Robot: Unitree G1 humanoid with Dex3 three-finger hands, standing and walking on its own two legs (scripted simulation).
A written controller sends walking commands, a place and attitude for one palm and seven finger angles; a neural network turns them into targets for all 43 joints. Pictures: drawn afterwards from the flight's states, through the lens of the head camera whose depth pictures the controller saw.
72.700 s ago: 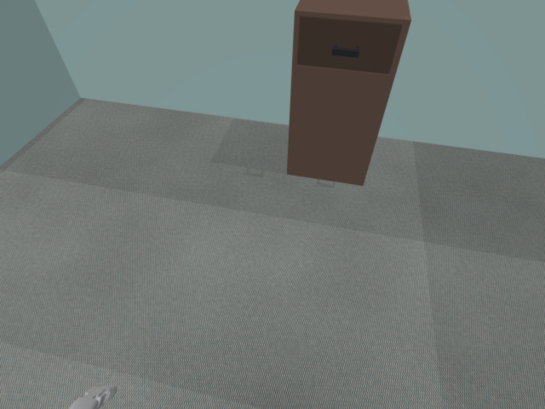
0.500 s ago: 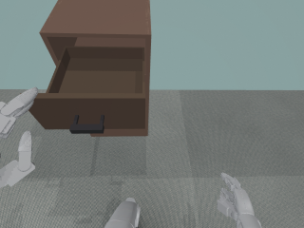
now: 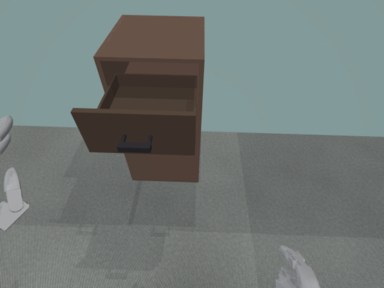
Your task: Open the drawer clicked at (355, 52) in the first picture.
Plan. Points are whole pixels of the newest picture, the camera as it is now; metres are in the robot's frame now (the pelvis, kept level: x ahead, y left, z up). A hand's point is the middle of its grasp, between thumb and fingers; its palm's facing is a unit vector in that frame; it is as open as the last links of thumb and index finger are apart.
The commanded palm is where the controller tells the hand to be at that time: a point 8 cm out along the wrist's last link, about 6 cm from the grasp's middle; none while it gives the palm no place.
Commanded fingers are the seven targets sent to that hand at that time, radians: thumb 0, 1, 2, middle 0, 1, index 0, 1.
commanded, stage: stop stepping back and stand still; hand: left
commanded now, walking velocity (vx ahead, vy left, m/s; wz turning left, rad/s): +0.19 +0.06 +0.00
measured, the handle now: (135, 142) +0.53 +0.21 -0.05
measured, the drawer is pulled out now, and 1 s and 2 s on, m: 0.30 0.30 0.30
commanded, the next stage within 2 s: let the arm hang, fingers relaxed in 0.34 s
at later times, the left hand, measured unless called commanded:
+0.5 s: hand (45, 227) +0.19 +0.25 +0.12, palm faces +0.31 -0.79 -0.53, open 7.4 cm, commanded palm none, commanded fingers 0.00 0.90 0.90 -0.20 -0.30 -0.20 -0.30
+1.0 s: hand out of the picture -0.01 +0.19 -0.16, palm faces +0.06 -0.97 -0.23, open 7.2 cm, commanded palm none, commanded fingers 0.00 0.90 0.90 -0.20 -0.30 -0.20 -0.30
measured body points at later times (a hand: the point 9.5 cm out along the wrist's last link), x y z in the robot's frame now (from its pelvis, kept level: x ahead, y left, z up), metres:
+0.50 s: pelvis -0.02 +0.00 +0.00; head -0.01 -0.02 +0.45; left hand +0.16 +0.29 +0.15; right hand +0.14 -0.23 -0.11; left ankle -0.03 +0.12 -0.71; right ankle +0.02 -0.08 -0.73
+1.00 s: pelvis -0.01 +0.00 +0.01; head +0.03 +0.00 +0.46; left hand -0.02 +0.25 -0.14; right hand -0.01 -0.22 -0.15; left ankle -0.03 +0.13 -0.73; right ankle +0.02 -0.08 -0.73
